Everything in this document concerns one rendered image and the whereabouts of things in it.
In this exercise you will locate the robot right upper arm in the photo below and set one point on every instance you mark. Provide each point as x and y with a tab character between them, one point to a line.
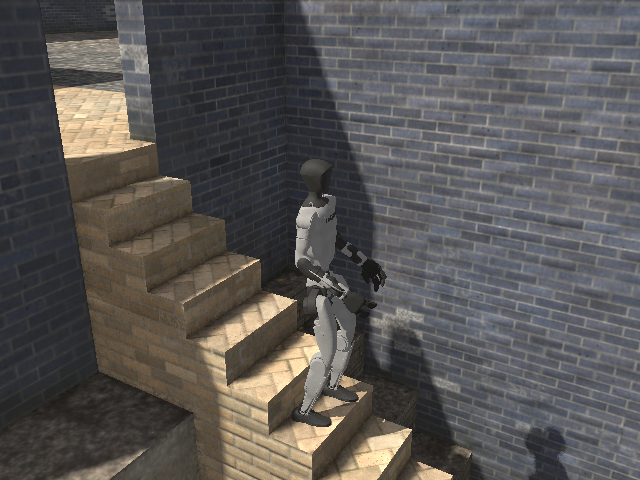
305	224

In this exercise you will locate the right robot shin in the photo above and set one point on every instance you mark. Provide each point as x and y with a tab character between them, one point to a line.
315	382

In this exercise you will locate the left robot hand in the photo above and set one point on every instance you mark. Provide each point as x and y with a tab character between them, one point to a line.
370	270

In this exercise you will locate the robot shin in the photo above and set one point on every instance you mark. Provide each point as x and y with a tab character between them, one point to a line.
315	382
339	364

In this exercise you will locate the robot left upper arm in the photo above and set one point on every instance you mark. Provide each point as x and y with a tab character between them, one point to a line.
333	198

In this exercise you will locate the left robot shin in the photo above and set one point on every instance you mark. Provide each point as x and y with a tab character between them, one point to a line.
339	364

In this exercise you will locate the right robot hand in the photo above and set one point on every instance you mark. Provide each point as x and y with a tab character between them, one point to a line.
354	301

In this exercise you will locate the robot right forearm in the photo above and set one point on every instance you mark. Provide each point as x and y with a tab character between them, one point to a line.
304	265

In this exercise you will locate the robot left forearm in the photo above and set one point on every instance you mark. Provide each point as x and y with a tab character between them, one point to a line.
349	250

